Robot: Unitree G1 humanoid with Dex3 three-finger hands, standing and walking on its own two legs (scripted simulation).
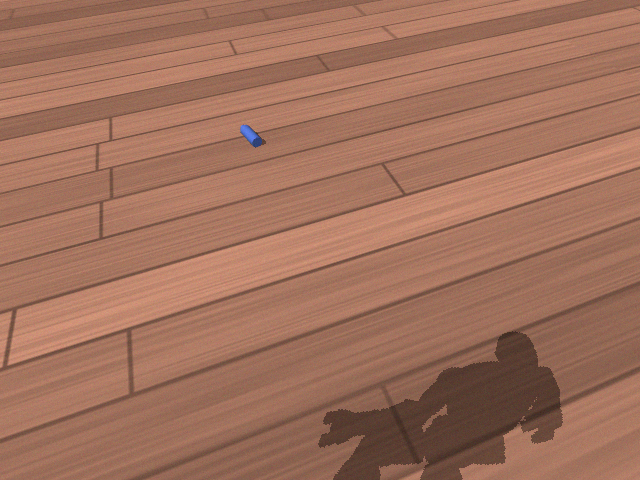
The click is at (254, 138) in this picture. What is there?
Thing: lying bottle
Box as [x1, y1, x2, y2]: [240, 125, 261, 146]
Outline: 241,125 241,133 254,146 258,146 261,143 261,139 247,125
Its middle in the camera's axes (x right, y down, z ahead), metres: -0.38 -0.57 +2.08
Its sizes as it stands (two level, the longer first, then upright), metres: 0.174 0.058 0.058
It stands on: the floor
